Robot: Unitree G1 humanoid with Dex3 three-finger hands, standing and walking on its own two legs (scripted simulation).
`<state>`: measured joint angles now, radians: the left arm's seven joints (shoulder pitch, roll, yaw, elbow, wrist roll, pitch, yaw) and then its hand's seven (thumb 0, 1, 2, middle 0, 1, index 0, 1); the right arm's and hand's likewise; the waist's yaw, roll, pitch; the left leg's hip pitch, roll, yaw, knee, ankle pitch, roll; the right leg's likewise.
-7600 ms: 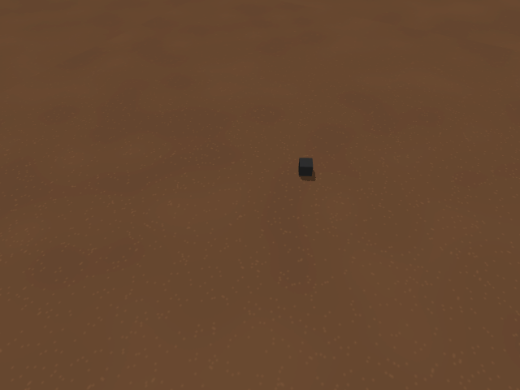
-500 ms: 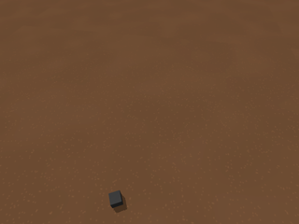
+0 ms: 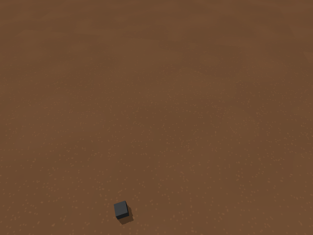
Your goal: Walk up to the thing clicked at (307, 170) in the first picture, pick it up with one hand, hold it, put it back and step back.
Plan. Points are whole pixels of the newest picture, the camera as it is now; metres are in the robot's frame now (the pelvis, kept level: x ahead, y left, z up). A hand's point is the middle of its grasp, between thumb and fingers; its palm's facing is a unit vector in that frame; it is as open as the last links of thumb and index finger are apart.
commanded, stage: stand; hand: left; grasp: from above
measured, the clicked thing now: (121, 210) +0.39 +0.26 -0.75
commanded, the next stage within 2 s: rise first in 0.58 s
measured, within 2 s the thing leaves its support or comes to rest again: neither
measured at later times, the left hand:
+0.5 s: hand out of the picture +0.06 +0.25 -0.16, palm faces -0.02 -0.94 -0.34, open 7.4 cm
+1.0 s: hand out of the picture +0.14 +0.26 -0.18, palm faces -0.05 -0.92 -0.38, open 10.2 cm
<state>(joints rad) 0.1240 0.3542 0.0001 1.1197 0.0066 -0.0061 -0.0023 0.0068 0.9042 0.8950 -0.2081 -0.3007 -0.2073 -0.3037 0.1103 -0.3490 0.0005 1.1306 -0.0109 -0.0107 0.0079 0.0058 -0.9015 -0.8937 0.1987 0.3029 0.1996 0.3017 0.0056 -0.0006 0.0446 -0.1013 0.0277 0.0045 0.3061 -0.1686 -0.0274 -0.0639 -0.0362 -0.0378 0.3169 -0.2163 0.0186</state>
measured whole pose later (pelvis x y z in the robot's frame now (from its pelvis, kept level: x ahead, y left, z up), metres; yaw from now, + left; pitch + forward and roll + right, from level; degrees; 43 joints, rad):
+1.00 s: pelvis -0.02 +0.01 -0.03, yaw -1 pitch +8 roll +0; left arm -0.02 0.33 0.15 0.96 0.14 0.05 0.00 0.01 0.21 0.89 -0.18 -0.83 -0.21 -0.82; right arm 0.24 -0.24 -0.03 0.74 0.03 -0.03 -0.01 0.01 -1.00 -0.92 0.20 0.30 0.20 0.30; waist -0.03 -0.01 -0.01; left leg -0.50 0.04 0.01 0.67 -0.30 -0.02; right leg -0.46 -0.03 -0.02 0.67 -0.34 0.02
